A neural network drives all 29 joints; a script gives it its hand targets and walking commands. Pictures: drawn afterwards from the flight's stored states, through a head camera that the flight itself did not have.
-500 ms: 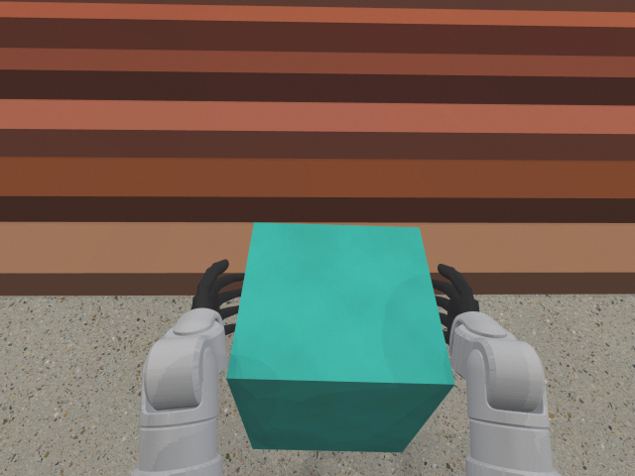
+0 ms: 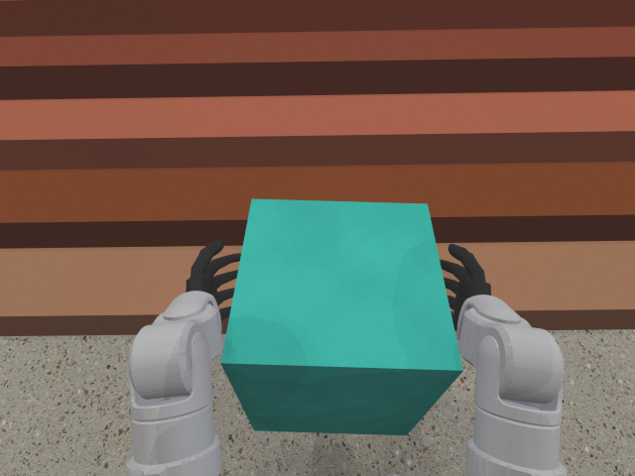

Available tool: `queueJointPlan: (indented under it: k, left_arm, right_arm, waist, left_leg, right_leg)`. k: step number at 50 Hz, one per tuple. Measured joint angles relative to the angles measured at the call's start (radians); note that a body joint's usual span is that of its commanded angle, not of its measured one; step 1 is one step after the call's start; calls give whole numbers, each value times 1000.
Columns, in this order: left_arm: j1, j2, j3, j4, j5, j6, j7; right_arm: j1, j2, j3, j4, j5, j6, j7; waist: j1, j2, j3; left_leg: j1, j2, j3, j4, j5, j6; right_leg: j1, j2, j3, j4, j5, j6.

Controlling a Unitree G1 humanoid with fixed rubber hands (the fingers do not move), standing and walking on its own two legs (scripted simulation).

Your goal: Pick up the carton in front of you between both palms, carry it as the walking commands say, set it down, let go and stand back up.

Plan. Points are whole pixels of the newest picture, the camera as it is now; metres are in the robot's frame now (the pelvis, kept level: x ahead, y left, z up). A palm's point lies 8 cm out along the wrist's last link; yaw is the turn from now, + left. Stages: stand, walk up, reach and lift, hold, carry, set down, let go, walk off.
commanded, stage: carry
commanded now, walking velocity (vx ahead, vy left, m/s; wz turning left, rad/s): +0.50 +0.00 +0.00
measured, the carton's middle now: (334, 325) +0.29 +0.00 +0.03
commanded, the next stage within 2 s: none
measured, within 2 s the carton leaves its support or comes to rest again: neither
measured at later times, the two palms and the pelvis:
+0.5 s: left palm (242, 85) +0.71 +0.16 +0.14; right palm (414, 90) +0.67 -0.14 +0.15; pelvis +0.33 +0.03 +0.00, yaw -3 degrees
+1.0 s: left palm (257, 1) +1.07 +0.17 +0.16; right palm out of the picture +1.08 -0.13 +0.16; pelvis +0.69 +0.00 +0.03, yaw +0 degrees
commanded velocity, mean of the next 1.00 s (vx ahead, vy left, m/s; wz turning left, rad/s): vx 0.50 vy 0.00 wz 0.00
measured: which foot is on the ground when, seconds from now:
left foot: up 0.00-0.38, down 0.40-0.96, up 0.98-1.00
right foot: down 0.00-0.40, up 0.42-0.94, down 0.96-1.00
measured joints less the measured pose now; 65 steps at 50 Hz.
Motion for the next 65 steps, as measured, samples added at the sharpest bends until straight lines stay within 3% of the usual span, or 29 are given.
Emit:
queueJointPlan:
  k: [3, 9, 12, 18, 21, 24, 26, 33, 38, 43, 45, 47, 48, 49, 51, 52, 54, 56, 60, 63, 65]
  left_arm:
    - [-5, -2, 10, -57, -10, 9, 5]
    - [-88, -8, 50, -134, -23, 15, 6]
    - [-172, 27, 52, -69, -25, 23, 6]
    - [-356, 109, 45, 184, -36, 71, 23]
    - [-432, 151, 57, 291, -45, 86, 23]
    - [-486, 181, 74, 387, -57, 83, 24]
    - [-513, 181, 80, 422, -50, 88, 24]
    - [-608, 169, 108, 393, -35, 59, 42]
    - [-624, 164, 130, 327, -38, 47, 43]
    - [-594, 140, 144, 261, -29, 69, 43]
    - [-587, 124, 142, 259, -18, 74, 43]
    - [-571, 107, 129, 282, -5, 70, 43]
    - [-564, 96, 116, 297, 2, 64, 44]
    - [-567, 93, 104, 306, 6, 58, 47]
    - [-567, 104, 90, 321, 0, 40, 50]
    - [-557, 110, 88, 324, -11, 34, 51]
    - [-534, 117, 91, 317, -41, 26, 59]
    - [-528, 123, 96, 307, -69, 14, 63]
    - [-547, 126, 112, 297, -96, -24, 64]
    - [-583, 130, 130, 325, -97, -36, 67]
    - [-609, 148, 140, 368, -101, -29, 66]
  right_arm:
    - [-13, 23, -6, -46, -5, 3, 0]
    - [-96, 29, -19, -111, -5, 0, -1]
    - [-172, 0, -28, -64, -13, 14, -1]
    - [-342, -80, -54, 161, -9, 75, -2]
    - [-433, -98, -61, 291, -5, 79, -5]
    - [-480, -104, -59, 393, 2, 61, -18]
    - [-492, -115, -64, 420, 21, 60, -25]
    - [-565, -128, -124, 393, 59, 15, -37]
    - [-588, -105, -145, 334, 46, -4, -38]
    - [-554, -88, -140, 280, 45, 7, -37]
    - [-543, -94, -143, 271, 52, 19, -37]
    - [-513, -95, -157, 272, 56, 27, -36]
    - [-500, -100, -170, 271, 59, 32, -32]
    - [-504, -107, -181, 277, 60, 33, -26]
    - [-520, -110, -188, 298, 48, 20, -14]
    - [-515, -100, -188, 297, 37, 16, -12]
    - [-492, -65, -193, 268, 8, 16, -12]
    - [-480, -36, -203, 229, -17, 13, -12]
    - [-482, -16, -202, 183, -47, -14, -4]
    - [-503, -29, -184, 209, -65, -33, 0]
    - [-522, -39, -170, 252, -73, -31, 2]
  waist:
    - [4, -15, 35]
    - [24, -28, 36]
    - [36, -29, 10]
    - [38, -31, -35]
    - [-2, -48, -27]
    - [-52, -76, 17]
    - [-65, -74, 51]
    - [-64, -57, 149]
    - [-64, -58, 159]
    - [-93, -60, 125]
    - [-87, -52, 115]
    - [-43, -62, 107]
    - [-6, -55, 122]
    - [26, -38, 157]
    - [69, -19, 216]
    - [88, -21, 235]
    - [118, -45, 256]
    - [142, -75, 267]
    - [169, -103, 245]
    - [182, -85, 183]
    - [172, -64, 135]
  left_leg:
    - [-213, -16, -2, 180, 108, 30]
    - [-434, 0, 18, 0, 212, 33]
    - [-473, 2, 28, -136, 267, 31]
    - [-432, -30, 86, -399, 382, 60]
    - [-355, -65, 127, -459, 396, 98]
    - [-346, -89, 134, -371, 298, 141]
    - [-308, -96, 130, -402, 277, 141]
    - [-176, -112, 110, -512, 223, 146]
    - [-80, -117, 82, -501, 114, 134]
    - [98, -116, 34, -563, 9, 99]
    - [193, -98, 31, -632, 100, 97]
    - [236, -93, 48, -593, 101, 100]
    - [203, -75, 54, -455, 139, 91]
    - [118, -69, 9, -203, 170, 66]
    - [-103, -127, -121, 348, 210, 45]
    - [-196, -157, -159, 544, 226, 47]
    - [-359, -186, -183, 765, 228, 63]
    - [-506, -176, -159, 837, 202, 89]
    - [-726, -119, -52, 766, 105, 107]
    - [-860, -96, 16, 740, 30, 123]
    - [-917, -91, 54, 675, 1, 132]
  right_leg:
    - [80, 6, -1, -87, -8, 10]
    - [236, 27, 27, -219, -45, 17]
    - [314, 32, 48, -253, -86, 32]
    - [460, 25, 81, -244, -224, 83]
    - [440, -10, 96, -10, -345, 96]
    - [225, 5, 198, 478, -290, 65]
    - [79, 17, 219, 664, -236, 43]
    - [-278, -19, 214, 720, -133, 36]
    - [-492, -19, 189, 953, -219, 20]
    - [-686, -10, 123, 1172, -379, -13]
    - [-694, 5, 72, 1026, -368, -31]
    - [-582, 45, 27, 719, -218, -45]
    - [-508, 66, 13, 625, -147, -63]
    - [-463, 79, -4, 616, -131, -80]
    - [-384, 97, -27, 577, -118, -113]
    - [-328, 111, -26, 522, -126, -120]
    - [-205, 135, -4, 374, -151, -117]
    - [-85, 143, 24, 215, -159, -106]
    - [133, 133, 86, -29, -117, -84]
    - [260, 119, 139, -133, -138, -67]
    - [347, 108, 172, -190, -158, -54]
